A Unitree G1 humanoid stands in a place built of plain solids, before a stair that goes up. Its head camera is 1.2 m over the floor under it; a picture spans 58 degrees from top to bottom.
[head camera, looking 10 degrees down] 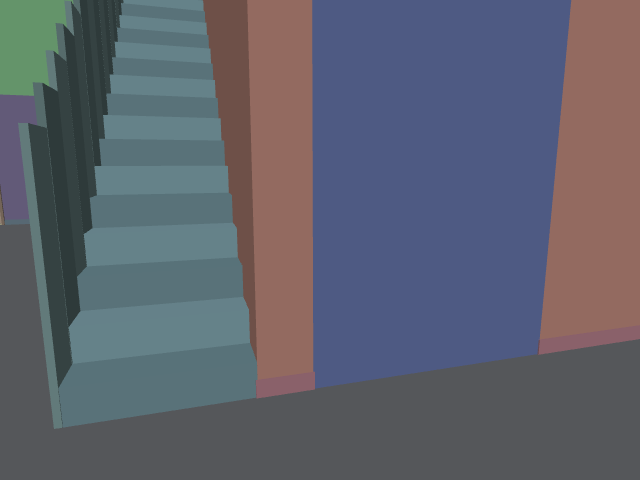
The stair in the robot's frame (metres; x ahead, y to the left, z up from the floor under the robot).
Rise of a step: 0.20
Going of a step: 0.25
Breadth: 0.90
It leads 17 degrees to the left of straight ahead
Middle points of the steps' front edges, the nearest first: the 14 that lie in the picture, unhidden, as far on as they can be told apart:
1.95 0.75 0.20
2.19 0.83 0.39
2.43 0.90 0.59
2.67 0.97 0.79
2.91 1.05 0.99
3.15 1.12 1.18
3.40 1.19 1.38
3.64 1.27 1.58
3.88 1.34 1.78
4.12 1.41 1.97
4.36 1.49 2.17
4.60 1.56 2.37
4.84 1.63 2.56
5.08 1.71 2.76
